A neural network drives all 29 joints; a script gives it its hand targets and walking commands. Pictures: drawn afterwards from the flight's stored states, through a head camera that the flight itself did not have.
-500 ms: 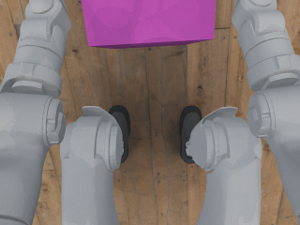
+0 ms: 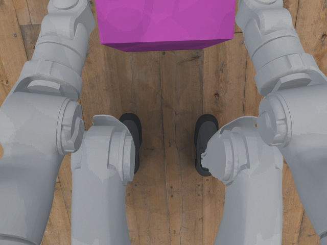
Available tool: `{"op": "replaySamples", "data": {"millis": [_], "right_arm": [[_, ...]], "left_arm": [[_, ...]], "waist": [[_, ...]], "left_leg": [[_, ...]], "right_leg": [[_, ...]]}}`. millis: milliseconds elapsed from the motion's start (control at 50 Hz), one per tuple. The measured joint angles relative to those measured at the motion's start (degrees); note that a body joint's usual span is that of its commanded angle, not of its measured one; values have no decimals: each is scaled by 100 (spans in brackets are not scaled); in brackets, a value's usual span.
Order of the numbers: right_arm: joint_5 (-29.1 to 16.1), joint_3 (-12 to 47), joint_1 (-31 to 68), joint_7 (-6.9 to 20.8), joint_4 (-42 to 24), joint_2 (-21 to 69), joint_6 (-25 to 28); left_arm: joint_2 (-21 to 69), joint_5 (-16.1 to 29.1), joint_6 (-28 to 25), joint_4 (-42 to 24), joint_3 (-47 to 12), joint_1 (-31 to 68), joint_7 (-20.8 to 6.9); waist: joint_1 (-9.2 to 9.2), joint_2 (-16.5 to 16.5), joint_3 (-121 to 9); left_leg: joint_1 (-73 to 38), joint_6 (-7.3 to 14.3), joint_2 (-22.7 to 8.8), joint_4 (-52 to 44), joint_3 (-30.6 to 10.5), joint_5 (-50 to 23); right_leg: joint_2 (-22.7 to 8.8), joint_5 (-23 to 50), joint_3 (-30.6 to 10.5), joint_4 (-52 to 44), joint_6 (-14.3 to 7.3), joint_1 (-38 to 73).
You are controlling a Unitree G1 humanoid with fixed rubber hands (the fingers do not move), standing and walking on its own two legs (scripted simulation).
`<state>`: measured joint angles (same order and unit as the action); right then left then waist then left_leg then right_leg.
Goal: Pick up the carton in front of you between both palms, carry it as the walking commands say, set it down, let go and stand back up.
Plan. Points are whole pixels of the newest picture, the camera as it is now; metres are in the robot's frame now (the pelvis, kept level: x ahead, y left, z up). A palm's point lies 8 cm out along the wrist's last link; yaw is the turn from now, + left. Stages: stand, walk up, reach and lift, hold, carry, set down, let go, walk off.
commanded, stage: reach and lift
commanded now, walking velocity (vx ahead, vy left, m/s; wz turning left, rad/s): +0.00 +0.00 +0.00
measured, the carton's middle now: out of the picture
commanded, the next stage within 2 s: none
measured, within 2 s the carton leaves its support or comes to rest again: leaves its support in 0.22 s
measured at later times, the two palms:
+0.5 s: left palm out of the picture +0.51 +0.18 -0.03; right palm out of the picture +0.53 -0.12 -0.03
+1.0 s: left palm out of the picture +0.47 +0.17 +0.11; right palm out of the picture +0.49 -0.13 +0.11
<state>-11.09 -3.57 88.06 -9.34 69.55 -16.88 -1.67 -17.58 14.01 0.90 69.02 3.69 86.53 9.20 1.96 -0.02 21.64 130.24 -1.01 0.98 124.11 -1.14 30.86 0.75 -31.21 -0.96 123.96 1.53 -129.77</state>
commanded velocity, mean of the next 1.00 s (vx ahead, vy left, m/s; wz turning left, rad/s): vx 0.00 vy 0.00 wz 0.00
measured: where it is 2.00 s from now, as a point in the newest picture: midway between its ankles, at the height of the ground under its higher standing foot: (167, 155)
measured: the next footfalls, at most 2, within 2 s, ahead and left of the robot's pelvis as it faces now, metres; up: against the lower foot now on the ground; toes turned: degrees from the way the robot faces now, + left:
none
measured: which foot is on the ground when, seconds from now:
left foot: down 0.00-1.00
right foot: down 0.00-1.00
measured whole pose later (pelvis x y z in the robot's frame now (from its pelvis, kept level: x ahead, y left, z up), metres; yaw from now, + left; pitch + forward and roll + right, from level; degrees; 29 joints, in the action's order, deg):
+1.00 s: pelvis +0.02 -0.01 +0.16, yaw +2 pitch +41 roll +0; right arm 11.2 -24.8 51.6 -3.3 35.6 2.7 -22.4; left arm 1.3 -11.1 22.8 35.2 25.4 51.2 2.3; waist 1.0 -0.7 -12.3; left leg 106.5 -1.9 2.5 93.6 -2.9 27.7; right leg 3.4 -29.0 -2.5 94.1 1.7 -105.6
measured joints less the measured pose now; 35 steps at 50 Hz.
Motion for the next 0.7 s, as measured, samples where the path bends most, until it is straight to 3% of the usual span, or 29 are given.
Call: {"op": "replaySamples", "data": {"millis": [160, 300, 400, 540, 700], "right_arm": [[444, -464, -167, 138, -464, 105, -552], [348, -426, -903, -68, -1449, 259, -1080], [902, -1131, -1707, 110, -2020, 746, -1364], [1974, -2133, -2223, 410, -2197, 1388, -1646], [2401, -2469, -2371, 578, -2536, 1617, -1868]], "left_arm": [[38, -375, 555, -488, 429, -208, -184], [283, -347, 1119, -1472, 436, -873, 179], [775, -1072, 1425, -2029, 1177, -1651, -43], [1310, -2144, 1776, -2278, 2162, -2208, -442], [1531, -2630, 1968, -2555, 2521, -2324, -658]], "waist": [[2, -13, -85], [-18, -38, -679], [-39, -68, -1733], [-23, -108, -2670], [-56, -78, -2936]], "left_leg": [[126, 25, -44, 274, 41, 46], [141, -37, 47, 249, -11, 91], [12, -91, 121, -114, -72, 108], [-454, -105, 120, -1044, -117, -101], [-925, -125, 179, -1871, -168, -385]], "right_leg": [[66, -5, -47, 275, 15, -165], [174, -89, -102, 263, 107, -163], [239, -147, -124, -70, 124, 11], [215, 32, -95, -985, 45, 463], [314, 277, -130, -1783, 69, 948]]}}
